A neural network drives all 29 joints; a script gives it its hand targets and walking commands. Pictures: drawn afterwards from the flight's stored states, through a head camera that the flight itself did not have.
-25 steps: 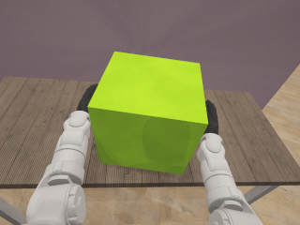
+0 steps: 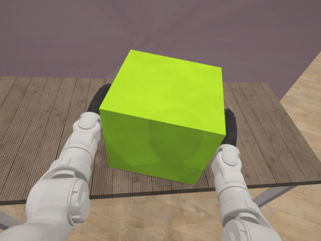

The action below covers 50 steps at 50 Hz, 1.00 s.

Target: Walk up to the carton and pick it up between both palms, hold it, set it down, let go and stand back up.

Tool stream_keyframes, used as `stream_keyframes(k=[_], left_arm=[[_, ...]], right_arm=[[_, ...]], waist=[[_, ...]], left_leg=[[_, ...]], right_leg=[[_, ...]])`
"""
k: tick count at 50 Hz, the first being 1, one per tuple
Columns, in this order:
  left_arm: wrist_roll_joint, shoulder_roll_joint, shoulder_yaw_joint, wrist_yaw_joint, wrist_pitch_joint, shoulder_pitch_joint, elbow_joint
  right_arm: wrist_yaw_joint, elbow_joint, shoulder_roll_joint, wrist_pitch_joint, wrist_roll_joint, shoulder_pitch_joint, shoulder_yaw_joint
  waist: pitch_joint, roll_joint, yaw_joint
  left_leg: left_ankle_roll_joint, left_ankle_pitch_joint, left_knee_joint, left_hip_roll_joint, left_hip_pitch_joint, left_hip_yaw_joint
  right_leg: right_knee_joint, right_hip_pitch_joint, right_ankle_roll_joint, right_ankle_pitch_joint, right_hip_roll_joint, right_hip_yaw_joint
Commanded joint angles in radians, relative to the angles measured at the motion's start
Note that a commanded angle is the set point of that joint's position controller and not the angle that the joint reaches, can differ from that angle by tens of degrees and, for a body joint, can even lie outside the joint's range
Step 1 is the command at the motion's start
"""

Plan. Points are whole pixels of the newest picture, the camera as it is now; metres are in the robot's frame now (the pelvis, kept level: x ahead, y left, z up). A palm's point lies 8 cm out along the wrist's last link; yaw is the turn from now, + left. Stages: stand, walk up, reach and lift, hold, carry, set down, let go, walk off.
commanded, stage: set down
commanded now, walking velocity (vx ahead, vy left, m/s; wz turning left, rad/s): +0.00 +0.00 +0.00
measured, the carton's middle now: (163, 118) +0.44 -0.01 +0.05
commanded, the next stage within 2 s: none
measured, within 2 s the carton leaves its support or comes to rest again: rests again in 0.90 s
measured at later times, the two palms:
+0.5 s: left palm (93, 121) +0.43 +0.19 +0.03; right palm (216, 146) +0.37 -0.15 +0.03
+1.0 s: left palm (96, 121) +0.45 +0.18 +0.01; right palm (213, 148) +0.38 -0.16 +0.00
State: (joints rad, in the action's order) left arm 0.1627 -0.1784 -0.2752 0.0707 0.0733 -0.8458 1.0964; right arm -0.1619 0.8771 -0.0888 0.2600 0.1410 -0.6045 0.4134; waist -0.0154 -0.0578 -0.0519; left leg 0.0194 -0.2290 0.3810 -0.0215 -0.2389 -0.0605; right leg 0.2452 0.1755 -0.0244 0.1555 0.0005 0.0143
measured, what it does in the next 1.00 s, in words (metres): stands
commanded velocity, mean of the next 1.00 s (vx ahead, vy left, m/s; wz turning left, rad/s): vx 0.00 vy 0.00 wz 0.00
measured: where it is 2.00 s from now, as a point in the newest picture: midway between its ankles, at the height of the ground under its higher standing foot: outside the picture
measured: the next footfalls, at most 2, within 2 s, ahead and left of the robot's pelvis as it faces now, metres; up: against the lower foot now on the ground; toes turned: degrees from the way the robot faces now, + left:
none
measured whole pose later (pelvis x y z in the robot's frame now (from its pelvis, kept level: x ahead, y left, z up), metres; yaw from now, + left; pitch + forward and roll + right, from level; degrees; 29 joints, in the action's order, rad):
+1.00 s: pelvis -0.01 +0.00 -0.01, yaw +1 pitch +20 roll -3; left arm 0.09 -0.30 -0.23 0.07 0.42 -1.08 1.57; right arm -0.17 1.10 -0.12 0.47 0.28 -0.76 0.60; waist -0.09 -0.05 -0.10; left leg 0.02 -0.22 0.49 -0.03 -0.61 -0.04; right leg 0.35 0.53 -0.02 0.16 0.00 0.05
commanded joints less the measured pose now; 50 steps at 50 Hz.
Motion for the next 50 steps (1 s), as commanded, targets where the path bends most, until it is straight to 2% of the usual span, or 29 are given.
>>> stream_keyframes(k=[1, 2, 3, 4, 7, 8, 11, 13, 17, 18, 19, 20, 21, 22, 25, 26, 28, 29, 30, 32, 33, 38, 39, 40, 42, 43, 47, 48, 50], left_arm=[[0.014, 0.542, 0.18, 0.154, 0.104, -0.643, -0.058], [0.01, 0.545, 0.191, 0.158, 0.107, -0.634, -0.046], [0.006, 0.535, 0.185, 0.161, 0.114, -0.653, -0.045], [0.01, 0.535, 0.188, 0.161, 0.121, -0.675, -0.042], [-0.004, 0.562, 0.211, 0.156, 0.161, -0.691, -0.04], [-0.008, 0.557, 0.217, 0.155, 0.171, -0.72, -0.036], [-0.006, 0.554, 0.214, 0.151, 0.199, -0.734, -0.022], [-0.004, 0.552, 0.214, 0.16, 0.204, -0.756, 0.016], [-0.003, 0.527, 0.196, 0.161, 0.23, -0.758, 0.074], [-0.005, 0.511, 0.188, 0.161, 0.236, -0.771, 0.081], [0.006, 0.518, 0.185, 0.16, 0.247, -0.778, 0.09], [-0.006, 0.516, 0.188, 0.157, 0.257, -0.782, 0.107], [-0.007, 0.514, 0.188, 0.153, 0.266, -0.79, 0.112], [-0.007, 0.507, 0.189, 0.154, 0.273, -0.795, 0.131], [0.0, 0.485, 0.163, 0.156, 0.292, -0.824, 0.185], [-0.011, 0.474, 0.165, 0.158, 0.304, -0.852, 0.193], [0.001, 0.468, 0.144, 0.156, 0.316, -0.844, 0.219], [0.006, 0.468, 0.131, 0.156, 0.32, -0.842, 0.237], [0.007, 0.456, 0.128, 0.157, 0.322, -0.857, 0.252], [0.004, 0.465, 0.13, 0.157, 0.338, -0.863, 0.265], [0.012, 0.47, 0.126, 0.156, 0.34, -0.836, 0.296], [0.004, 0.47, 0.13, 0.152, 0.374, -0.855, 0.324], [0.004, 0.456, 0.137, 0.15, 0.38, -0.853, 0.344], [0.006, 0.473, 0.143, 0.15, 0.384, -0.855, 0.334], [0.002, 0.459, 0.134, 0.15, 0.393, -0.858, 0.358], [0.005, 0.457, 0.14, 0.152, 0.397, -0.856, 0.359], [0.018, 0.462, 0.154, 0.142, 0.399, -0.836, 0.357], [0.015, 0.465, 0.161, 0.142, 0.397, -0.833, 0.362], [0.025, 0.439, 0.141, 0.14, 0.399, -0.85, 0.372]], right_arm=[[0.136, -0.108, -0.531, 0.034, 0.111, -0.712, -0.344], [0.135, -0.101, -0.52, 0.031, 0.111, -0.705, -0.346], [0.133, -0.096, -0.521, 0.03, 0.126, -0.691, -0.336], [0.134, -0.092, -0.522, 0.037, 0.133, -0.693, -0.331], [0.136, -0.073, -0.535, 0.065, 0.158, -0.687, -0.311], [0.135, -0.048, -0.529, 0.069, 0.17, -0.684, -0.282], [0.137, 0.007, -0.526, 0.088, 0.188, -0.667, -0.253], [0.134, 0.022, -0.53, 0.091, 0.2, -0.668, -0.233], [0.131, 0.051, -0.521, 0.108, 0.197, -0.688, -0.222], [0.129, 0.058, -0.538, 0.111, 0.199, -0.704, -0.209], [0.131, 0.064, -0.547, 0.119, 0.205, -0.705, -0.216], [0.129, 0.065, -0.549, 0.129, 0.201, -0.721, -0.211], [0.133, 0.061, -0.542, 0.14, 0.191, -0.739, -0.221], [0.132, 0.07, -0.537, 0.142, 0.201, -0.734, -0.201], [0.136, 0.083, -0.547, 0.145, 0.211, -0.746, -0.195], [0.135, 0.085, -0.535, 0.145, 0.218, -0.768, -0.189], [0.137, 0.086, -0.537, 0.151, 0.227, -0.77, -0.188], [0.139, 0.103, -0.543, 0.147, 0.222, -0.766, -0.2], [0.139, 0.104, -0.537, 0.145, 0.233, -0.783, -0.169], [0.143, 0.118, -0.534, 0.153, 0.243, -0.784, -0.169], [0.143, 0.126, -0.55, 0.157, 0.246, -0.765, -0.17], [0.146, 0.148, -0.533, 0.181, 0.262, -0.761, -0.158], [0.147, 0.147, -0.544, 0.188, 0.253, -0.77, -0.167], [0.145, 0.167, -0.535, 0.195, 0.261, -0.755, -0.16], [0.147, 0.191, -0.516, 0.203, 0.258, -0.756, -0.155], [0.147, 0.212, -0.53, 0.202, 0.262, -0.737, -0.15], [0.15, 0.262, -0.494, 0.221, 0.256, -0.721, -0.124], [0.15, 0.271, -0.486, 0.218, 0.255, -0.717, -0.117], [0.148, 0.269, -0.484, 0.222, 0.26, -0.739, -0.109]], waist=[[-0.601, 0.093, 0.025], [-0.599, 0.096, 0.025], [-0.609, 0.09, 0.002], [-0.631, 0.119, 0.0], [-0.682, 0.141, -0.02], [-0.68, 0.162, -0.044], [-0.686, 0.192, -0.04], [-0.671, 0.2, -0.052], [-0.679, 0.207, -0.045], [-0.692, 0.187, -0.042], [-0.704, 0.193, -0.033], [-0.726, 0.202, -0.042], [-0.75, 0.226, -0.028], [-0.74, 0.214, -0.037], [-0.756, 0.207, -0.024], [-0.779, 0.188, -0.034], [-0.787, 0.177, -0.023], [-0.783, 0.177, -0.006], [-0.788, 0.173, -0.025], [-0.813, 0.168, -0.026], [-0.823, 0.184, -0.023], [-0.879, 0.176, -0.035], [-0.893, 0.195, -0.026], [-0.899, 0.188, -0.043], [-0.889, 0.2, -0.031], [-0.886, 0.195, -0.038], [-0.858, 0.258, -0.039], [-0.829, 0.251, -0.055], [-0.834, 0.256, -0.029]], left_leg=[[-0.098, 0.601, 0.013, 0.015, 0.154, -0.033], [-0.093, 0.606, 0.005, 0.019, 0.155, -0.034], [-0.098, 0.603, 0.009, 0.018, 0.151, -0.037], [-0.105, 0.615, 0.014, 0.016, 0.157, -0.031], [-0.118, 0.688, 0.044, 0.005, 0.214, -0.024], [-0.13, 0.704, 0.051, 0.002, 0.233, -0.02], [-0.142, 0.743, 0.078, -0.005, 0.253, -0.02], [-0.14, 0.703, 0.07, -0.002, 0.235, -0.021], [-0.134, 0.681, 0.076, 0.005, 0.18, -0.02], [-0.13, 0.649, 0.077, 0.001, 0.167, -0.022], [-0.125, 0.648, 0.072, 0.005, 0.152, -0.023], [-0.131, 0.683, 0.087, 0.002, 0.158, -0.018], [-0.132, 0.694, 0.093, 0.001, 0.154, -0.015], [-0.131, 0.69, 0.099, 0.001, 0.151, -0.015], [-0.119, 0.606, 0.098, 0.002, 0.102, -0.023], [-0.113, 0.582, 0.095, 0.005, 0.084, -0.017], [-0.109, 0.58, 0.1, 0.005, 0.071, -0.019], [-0.102, 0.575, 0.098, 0.003, 0.062, -0.017], [-0.102, 0.563, 0.094, 0.003, 0.06, -0.012], [-0.099, 0.561, 0.092, -0.001, 0.055, -0.012], [-0.105, 0.576, 0.105, -0.001, 0.071, -0.017], [-0.111, 0.648, 0.134, -0.017, 0.102, 0.001], [-0.113, 0.672, 0.147, -0.018, 0.121, -0.005], [-0.119, 0.687, 0.155, -0.017, 0.129, -0.001], [-0.123, 0.693, 0.162, -0.024, 0.118, 0.006], [-0.122, 0.683, 0.167, -0.025, 0.12, -0.001], [-0.147, 0.766, 0.187, -0.032, 0.16, 0.005], [-0.145, 0.768, 0.183, -0.038, 0.166, 0.017], [-0.142, 0.728, 0.176, -0.029, 0.135, 0.008]], right_leg=[[0.086, -0.3, -0.008, -0.534, 0.017, 0.049], [0.084, -0.301, -0.005, -0.542, 0.018, 0.049], [0.088, -0.305, -0.008, -0.562, 0.011, 0.045], [0.091, -0.291, -0.008, -0.555, 0.015, 0.047], [0.092, -0.226, -0.003, -0.542, 0.024, 0.054], [0.08, -0.188, 0.002, -0.515, 0.027, 0.069], [0.079, -0.144, 0.016, -0.491, 0.024, 0.064], [0.079, -0.127, 0.015, -0.461, 0.025, 0.07], [0.096, -0.126, 0.018, -0.493, 0.015, 0.063], [0.101, -0.141, 0.015, -0.486, 0.015, 0.059], [0.111, -0.149, 0.011, -0.507, 0.011, 0.055], [0.124, -0.138, 0.012, -0.525, 0.009, 0.061], [0.125, -0.118, 0.016, -0.512, 0.01, 0.061], [0.123, -0.104, 0.017, -0.503, 0.01, 0.059], [0.137, -0.097, 0.018, -0.478, 0.001, 0.054], [0.144, -0.095, 0.015, -0.478, -0.002, 0.053], [0.151, -0.088, 0.013, -0.49, -0.001, 0.053], [0.156, -0.088, 0.014, -0.494, -0.004, 0.049], [0.152, -0.078, 0.011, -0.481, -0.005, 0.055], [0.157, -0.07, 0.013, -0.488, -0.001, 0.06], [0.159, -0.064, 0.013, -0.5, -0.002, 0.061], [0.168, 0.021, 0.017, -0.516, 0.005, 0.064], [0.17, 0.042, 0.023, -0.515, 0.003, 0.064], [0.166, 0.049, 0.027, -0.521, 0.009, 0.07], [0.17, 0.067, 0.027, -0.5, 0.007, 0.076], [0.17, 0.069, 0.03, -0.499, 0.008, 0.068], [0.162, 0.117, 0.046, -0.49, 0.013, 0.081], [0.151, 0.136, 0.047, -0.461, 0.022, 0.084], [0.143, 0.135, 0.045, -0.441, 0.019, 0.075]])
